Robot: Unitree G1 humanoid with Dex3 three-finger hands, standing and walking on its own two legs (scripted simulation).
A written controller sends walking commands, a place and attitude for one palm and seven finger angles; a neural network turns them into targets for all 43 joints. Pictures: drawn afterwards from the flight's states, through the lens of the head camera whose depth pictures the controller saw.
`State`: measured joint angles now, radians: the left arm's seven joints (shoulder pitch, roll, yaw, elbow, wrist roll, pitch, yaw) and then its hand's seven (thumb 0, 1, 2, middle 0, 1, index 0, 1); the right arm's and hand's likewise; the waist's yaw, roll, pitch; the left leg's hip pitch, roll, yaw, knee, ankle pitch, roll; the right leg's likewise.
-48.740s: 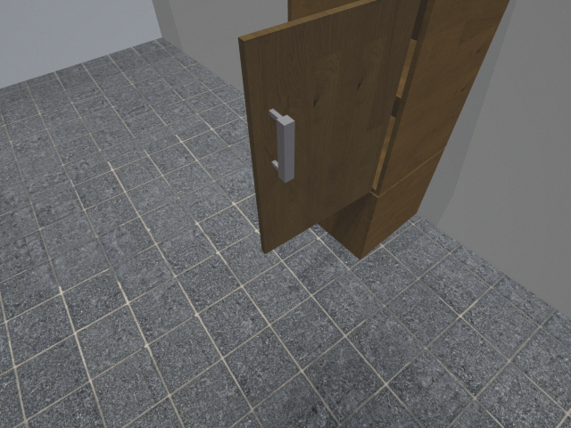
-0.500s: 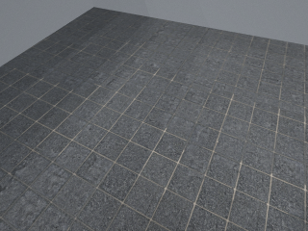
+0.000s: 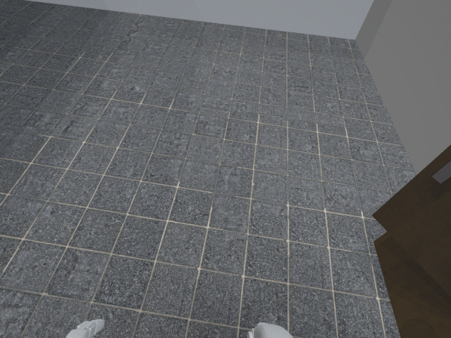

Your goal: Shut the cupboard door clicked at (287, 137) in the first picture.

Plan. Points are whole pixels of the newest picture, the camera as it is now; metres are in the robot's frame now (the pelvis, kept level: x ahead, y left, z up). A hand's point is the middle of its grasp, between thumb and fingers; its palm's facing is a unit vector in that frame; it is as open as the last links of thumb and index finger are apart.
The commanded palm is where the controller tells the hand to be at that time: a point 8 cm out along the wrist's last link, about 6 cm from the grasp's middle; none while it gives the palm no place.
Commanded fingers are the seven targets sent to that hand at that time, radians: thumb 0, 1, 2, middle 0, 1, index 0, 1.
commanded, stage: turn to face it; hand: left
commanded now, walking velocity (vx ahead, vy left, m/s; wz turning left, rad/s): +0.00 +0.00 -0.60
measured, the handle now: out of the picture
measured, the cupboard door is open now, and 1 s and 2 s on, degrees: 34 34 34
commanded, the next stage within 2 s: take the last steps up to it in 1.46 s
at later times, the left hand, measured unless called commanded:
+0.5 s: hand out of the picture +0.13 +0.17 -0.18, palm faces -0.27 -0.94 -0.21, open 7.4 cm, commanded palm none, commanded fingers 0.00 0.90 0.90 -0.20 -0.30 -0.20 -0.30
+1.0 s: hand (175, 316) +0.18 +0.10 -0.16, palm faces -0.54 -0.80 -0.28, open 7.4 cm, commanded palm none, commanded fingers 0.00 0.90 0.90 -0.20 -0.30 -0.20 -0.30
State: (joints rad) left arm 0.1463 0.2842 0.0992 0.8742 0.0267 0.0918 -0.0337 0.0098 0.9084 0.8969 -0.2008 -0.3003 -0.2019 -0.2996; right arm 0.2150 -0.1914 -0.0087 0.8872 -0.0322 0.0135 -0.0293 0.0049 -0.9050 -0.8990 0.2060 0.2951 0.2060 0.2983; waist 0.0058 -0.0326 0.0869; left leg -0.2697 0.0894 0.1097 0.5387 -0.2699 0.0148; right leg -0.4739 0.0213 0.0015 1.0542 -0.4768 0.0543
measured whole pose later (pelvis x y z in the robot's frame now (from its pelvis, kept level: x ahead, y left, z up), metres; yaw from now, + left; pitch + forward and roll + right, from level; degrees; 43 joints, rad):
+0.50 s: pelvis +0.00 +0.00 -0.01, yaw -17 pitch +1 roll -1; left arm 0.20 0.23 0.06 0.87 0.03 0.07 -0.02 0.01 0.90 0.90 -0.21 -0.30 -0.21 -0.30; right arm 0.19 -0.24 -0.04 0.87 -0.01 0.04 -0.01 0.01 -0.91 -0.90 0.20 0.29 0.20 0.30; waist 0.00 -0.02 0.08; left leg -0.38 0.05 0.06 0.69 -0.35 -0.08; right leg -0.30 0.02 0.10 0.58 -0.29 0.03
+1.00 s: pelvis -0.02 -0.02 -0.01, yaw -35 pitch +1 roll -1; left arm 0.17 0.22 0.06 0.87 0.02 0.04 -0.02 0.01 0.91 0.90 -0.20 -0.30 -0.20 -0.30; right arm 0.21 -0.27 -0.06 0.93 -0.02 0.07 -0.02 0.01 -0.91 -0.90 0.21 0.30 0.21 0.30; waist 0.00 0.07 0.08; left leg -0.48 0.12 0.08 1.02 -0.49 -0.08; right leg -0.28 0.01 -0.02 0.59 -0.32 -0.02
